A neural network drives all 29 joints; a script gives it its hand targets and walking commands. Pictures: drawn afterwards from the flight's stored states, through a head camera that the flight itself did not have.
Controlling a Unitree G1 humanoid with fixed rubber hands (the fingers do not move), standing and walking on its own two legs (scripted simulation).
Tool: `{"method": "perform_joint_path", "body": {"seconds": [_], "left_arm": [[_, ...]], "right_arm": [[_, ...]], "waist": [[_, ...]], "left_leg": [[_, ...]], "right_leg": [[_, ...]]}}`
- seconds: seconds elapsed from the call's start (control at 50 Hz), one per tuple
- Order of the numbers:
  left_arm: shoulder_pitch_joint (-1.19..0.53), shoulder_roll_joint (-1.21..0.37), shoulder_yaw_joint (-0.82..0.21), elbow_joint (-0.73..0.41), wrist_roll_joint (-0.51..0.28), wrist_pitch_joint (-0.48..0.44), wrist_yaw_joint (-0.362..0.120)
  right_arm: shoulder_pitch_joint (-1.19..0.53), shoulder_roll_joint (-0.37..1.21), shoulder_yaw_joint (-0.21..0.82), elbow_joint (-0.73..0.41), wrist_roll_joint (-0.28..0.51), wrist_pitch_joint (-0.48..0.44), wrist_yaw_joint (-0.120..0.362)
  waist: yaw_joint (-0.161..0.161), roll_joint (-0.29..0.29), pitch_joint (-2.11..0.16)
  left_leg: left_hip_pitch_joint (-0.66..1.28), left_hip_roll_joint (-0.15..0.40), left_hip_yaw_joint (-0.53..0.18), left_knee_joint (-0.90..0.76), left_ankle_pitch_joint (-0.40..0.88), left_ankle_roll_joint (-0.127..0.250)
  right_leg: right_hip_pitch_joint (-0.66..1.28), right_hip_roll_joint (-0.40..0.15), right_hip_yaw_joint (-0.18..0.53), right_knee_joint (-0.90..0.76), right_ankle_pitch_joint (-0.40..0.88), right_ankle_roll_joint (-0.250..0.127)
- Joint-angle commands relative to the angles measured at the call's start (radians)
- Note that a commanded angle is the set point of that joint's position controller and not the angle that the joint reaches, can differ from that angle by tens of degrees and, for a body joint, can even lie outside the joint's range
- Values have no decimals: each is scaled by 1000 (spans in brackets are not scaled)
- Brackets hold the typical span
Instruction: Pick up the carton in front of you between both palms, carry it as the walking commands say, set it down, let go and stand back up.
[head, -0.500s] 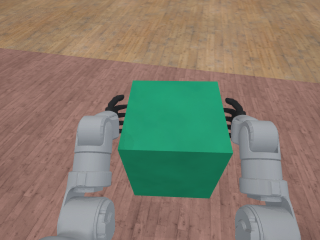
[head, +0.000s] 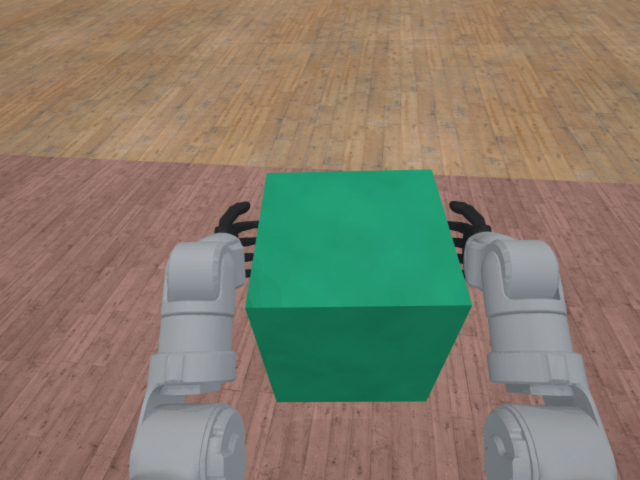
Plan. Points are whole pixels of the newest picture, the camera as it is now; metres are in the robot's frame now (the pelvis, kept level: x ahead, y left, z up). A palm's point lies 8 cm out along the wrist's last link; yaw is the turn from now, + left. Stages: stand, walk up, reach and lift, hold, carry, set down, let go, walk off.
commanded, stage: carry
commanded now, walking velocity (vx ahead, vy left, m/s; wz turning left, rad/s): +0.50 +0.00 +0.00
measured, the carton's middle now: (349, 292) +0.35 -0.02 +0.05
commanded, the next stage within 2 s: none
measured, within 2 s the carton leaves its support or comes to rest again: neither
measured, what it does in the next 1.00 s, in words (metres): goes down: left foot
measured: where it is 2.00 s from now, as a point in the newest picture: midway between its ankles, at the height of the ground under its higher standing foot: (346, 271)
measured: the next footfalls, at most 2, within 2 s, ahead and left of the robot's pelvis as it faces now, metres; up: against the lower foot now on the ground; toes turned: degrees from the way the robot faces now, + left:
left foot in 0.52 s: +0.44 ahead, +0.07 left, -0.03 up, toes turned +1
right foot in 1.06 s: +0.75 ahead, -0.08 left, -0.06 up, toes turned -3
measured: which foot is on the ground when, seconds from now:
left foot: up 0.00-0.50, down 0.52-1.00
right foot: down 0.00-0.54, up 0.56-1.00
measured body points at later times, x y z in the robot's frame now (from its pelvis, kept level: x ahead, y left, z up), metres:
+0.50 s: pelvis +0.27 +0.00 -0.01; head +0.28 +0.00 +0.44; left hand +0.63 +0.17 +0.12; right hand +0.64 -0.14 +0.11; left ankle +0.41 +0.08 -0.73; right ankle +0.11 -0.06 -0.71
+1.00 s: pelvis +0.55 +0.00 -0.03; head +0.57 +0.00 +0.42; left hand +0.93 +0.12 +0.08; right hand +0.91 -0.18 +0.08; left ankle +0.41 +0.07 -0.74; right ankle +0.70 -0.10 -0.74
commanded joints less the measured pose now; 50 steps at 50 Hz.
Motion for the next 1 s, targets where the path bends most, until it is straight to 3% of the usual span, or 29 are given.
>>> {"method": "perform_joint_path", "body": {"seconds": [0.0, 0.02, 0.04, 0.06, 0.12, 0.24, 0.32, 0.4, 0.44, 0.46, 0.48, 0.5, 0.52, 0.54, 0.56, 0.58, 0.6, 0.62, 0.66, 0.72, 0.84, 0.88, 0.94, 0.98], "left_arm": [[-530, -977, -547, 48, -351, -22, -223], [-608, -1024, -572, -13, -388, -36, -231], [-689, -1082, -616, -66, -430, -41, -236], [-748, -1118, -651, -115, -476, -48, -238], [-785, -1156, -704, -209, -545, -62, -233], [-669, -1116, -730, -237, -544, -69, -233], [-671, -1062, -744, -288, -537, -61, -230], [-611, -992, -729, -245, -513, -29, -225], [-606, -975, -721, -199, -508, -16, -227], [-612, -973, -716, -174, -511, -11, -230], [-630, -975, -711, -150, -514, -7, -234], [-651, -977, -704, -128, -515, -4, -238], [-681, -992, -693, -101, -513, 2, -241], [-691, -1013, -665, -65, -512, 13, -239], [-721, -1015, -670, -81, -513, 13, -234], [-766, -1040, -666, -91, -509, 10, -230], [-785, -1066, -657, -98, -506, 6, -223], [-782, -1085, -648, -110, -502, 2, -214], [-766, -1100, -640, -140, -486, -1, -196], [-729, -1094, -642, -175, -465, -4, -170], [-659, -1030, -654, -189, -408, 6, -149], [-644, -1019, -656, -168, -393, 7, -157], [-633, -1007, -647, -124, -383, 9, -175], [-610, -995, -622, -78, -374, 9, -186]], "right_arm": [[-687, 1145, 586, -79, 406, -8, 263], [-746, 1177, 598, -116, 411, -20, 259], [-760, 1198, 601, -138, 411, -30, 249], [-756, 1207, 599, -167, 411, -37, 237], [-701, 1206, 608, -233, 395, -49, 201], [-608, 1150, 654, -292, 352, -62, 169], [-639, 1095, 687, -357, 355, -52, 163], [-601, 1016, 663, -324, 330, -9, 167], [-577, 984, 634, -275, 310, 12, 176], [-574, 971, 615, -249, 300, 20, 181], [-565, 964, 594, -218, 292, 26, 185], [-560, 950, 569, -193, 286, 31, 192], [-567, 940, 540, -149, 282, 35, 196], [-576, 915, 516, -114, 273, 33, 196], [-570, 965, 526, -110, 291, 31, 204], [-634, 1016, 538, -140, 316, 27, 214], [-704, 1063, 557, -171, 355, 25, 222], [-763, 1103, 581, -208, 394, 22, 228], [-826, 1151, 609, -264, 447, 17, 231], [-820, 1159, 624, -311, 470, 17, 231], [-733, 1123, 640, -297, 457, 24, 239], [-709, 1120, 643, -265, 447, 20, 246], [-692, 1119, 640, -215, 438, 10, 252], [-687, 1123, 634, -175, 433, 4, 255]], "waist": [[111, -254, -487], [107, -177, -431], [91, -84, -391], [76, -48, -375], [65, -83, -396], [107, -114, -421], [132, -122, -386], [166, -122, -328], [144, -140, -319], [110, -144, -333], [56, -125, -371], [18, -62, -415], [26, 119, -475], [-23, 286, -547], [-15, 209, -504], [-19, 135, -449], [-5, 49, -399], [10, 20, -380], [22, 44, -385], [4, 77, -404], [-37, 89, -386], [-52, 83, -360], [-67, 84, -324], [-33, 98, -318]], "left_leg": [[-560, 2, -87, 431, -29, -22], [-579, 24, -88, 417, 14, -14], [-561, 51, -88, 366, 62, -14], [-528, 73, -92, 310, 99, -17], [-478, 90, -72, 211, 168, -40], [-642, 100, -41, 45, 333, -47], [-613, 71, -5, -140, 471, -26], [-505, 8, 63, -406, 590, -6], [-340, -12, 72, -526, 639, 20], [-217, -20, 84, -575, 665, 31], [-24, -1, 88, -629, 740, 37], [213, 111, -30, -556, 853, 48], [466, 355, -316, -387, 1268, 87], [624, 462, -624, -454, 943, 289], [553, 415, -625, -515, 656, 270], [462, 358, -551, -539, 556, 229], [365, 327, -480, -559, 571, 191], [288, 307, -424, -579, 581, 170], [223, 287, -361, -599, 613, 152], [275, 273, -298, -570, 788, 151], [395, 213, -204, -505, 1032, 130], [413, 181, -174, -478, 1047, 120], [374, 160, -138, -429, 969, 106], [302, 165, -116, -339, 964, 80]], "right_leg": [[813, -425, 725, -104, 11, -228], [714, -364, 656, -130, -84, -189], [619, -337, 596, -143, -86, -157], [541, -327, 548, -158, -86, -143], [476, -294, 455, -173, -22, -110], [672, -262, 335, -81, 414, -93], [712, -214, 268, -54, 507, -80], [731, -170, 216, -6, 548, -73], [674, -170, 190, 53, 568, -43], [639, -167, 162, 123, 600, -17], [557, -150, 108, 246, 540, 12], [351, -117, 88, 419, 252, 31], [81, -41, 77, 569, -418, 51], [-182, 59, 116, 823, -626, 87], [-250, 0, 159, 839, -580, 55], [-280, -25, 157, 810, -518, 48], [-269, -54, 155, 741, -463, 54], [-233, -74, 156, 673, -425, 64], [-173, -82, 134, 587, -384, 84], [-225, -90, 110, 510, -308, 97], [-297, -77, 73, 296, -77, 71], [-275, -50, 41, 164, 12, 62], [-152, -16, 8, -31, 140, 40], [25, -8, 10, -119, 179, 9]]}}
